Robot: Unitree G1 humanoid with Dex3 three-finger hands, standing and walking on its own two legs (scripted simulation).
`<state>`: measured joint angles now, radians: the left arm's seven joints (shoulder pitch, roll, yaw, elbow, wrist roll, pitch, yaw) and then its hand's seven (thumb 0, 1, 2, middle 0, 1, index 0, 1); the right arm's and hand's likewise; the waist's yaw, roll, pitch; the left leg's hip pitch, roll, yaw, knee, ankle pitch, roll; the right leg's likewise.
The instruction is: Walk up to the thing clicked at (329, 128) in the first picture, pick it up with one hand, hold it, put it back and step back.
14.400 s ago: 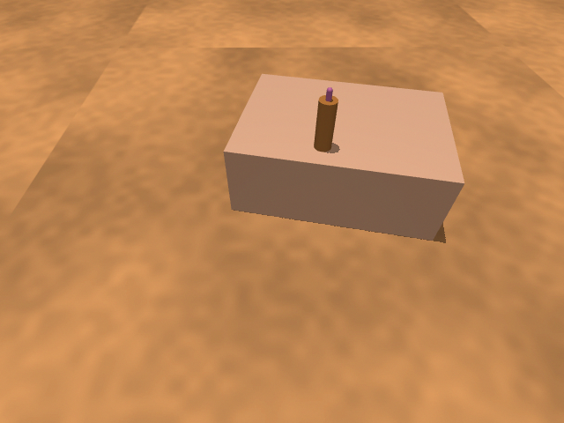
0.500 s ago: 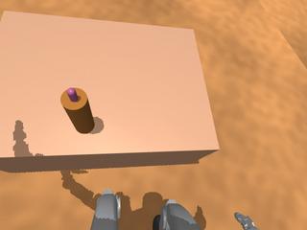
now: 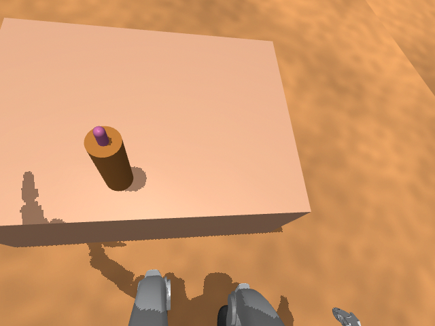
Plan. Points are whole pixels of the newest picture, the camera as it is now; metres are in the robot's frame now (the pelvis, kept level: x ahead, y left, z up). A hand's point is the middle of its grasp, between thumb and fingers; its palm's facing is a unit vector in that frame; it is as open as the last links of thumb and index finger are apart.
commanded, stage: go down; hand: left
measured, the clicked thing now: (110, 158) +0.48 +0.23 -0.18
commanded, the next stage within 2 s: approach in 0.16 s
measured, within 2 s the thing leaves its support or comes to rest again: neither
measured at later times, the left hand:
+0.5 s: hand out of the picture +0.40 +0.43 +0.05, palm faces +0.35 -0.94 +0.02, open 17.6 cm
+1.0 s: hand (65, 169) +0.45 +0.32 -0.18, palm faces +0.29 -0.96 +0.06, open 17.7 cm
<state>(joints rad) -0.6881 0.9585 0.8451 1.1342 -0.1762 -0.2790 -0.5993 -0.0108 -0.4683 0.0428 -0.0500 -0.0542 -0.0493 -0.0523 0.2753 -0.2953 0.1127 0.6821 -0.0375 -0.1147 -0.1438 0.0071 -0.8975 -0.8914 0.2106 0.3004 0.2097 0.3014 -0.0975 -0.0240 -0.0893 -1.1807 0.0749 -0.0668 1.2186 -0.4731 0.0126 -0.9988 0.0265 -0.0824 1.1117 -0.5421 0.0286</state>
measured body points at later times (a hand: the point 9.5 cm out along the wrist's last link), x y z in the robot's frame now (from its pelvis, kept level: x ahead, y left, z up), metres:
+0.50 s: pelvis -0.01 +0.00 -0.01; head +0.16 +0.07 +0.40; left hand +0.37 +0.48 +0.05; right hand +0.09 -0.28 -0.10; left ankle +0.04 +0.10 -0.64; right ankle -0.01 -0.15 -0.64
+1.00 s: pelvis -0.05 -0.01 -0.17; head +0.18 +0.05 +0.21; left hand +0.43 +0.38 -0.18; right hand +0.04 -0.28 -0.28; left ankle +0.04 +0.10 -0.64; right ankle -0.01 -0.15 -0.64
